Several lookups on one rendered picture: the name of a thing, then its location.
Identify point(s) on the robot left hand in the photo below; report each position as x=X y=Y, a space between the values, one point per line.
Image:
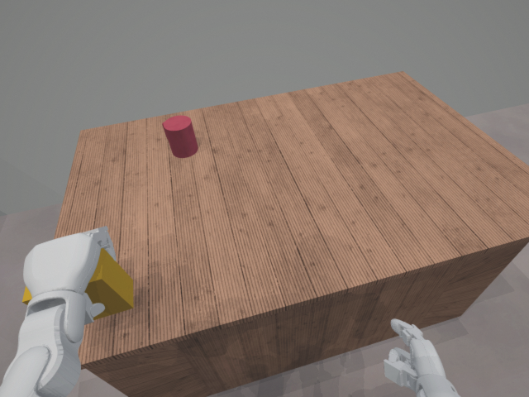
x=68 y=263

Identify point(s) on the sponge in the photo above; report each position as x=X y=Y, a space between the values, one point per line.
x=110 y=285

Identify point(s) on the robot right hand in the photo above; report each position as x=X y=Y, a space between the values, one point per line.
x=405 y=368

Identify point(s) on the left robot forearm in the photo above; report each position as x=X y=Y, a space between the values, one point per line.
x=47 y=361

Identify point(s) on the right robot forearm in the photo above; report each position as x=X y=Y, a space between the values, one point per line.
x=434 y=386

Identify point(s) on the table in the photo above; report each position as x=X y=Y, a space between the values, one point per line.
x=305 y=222

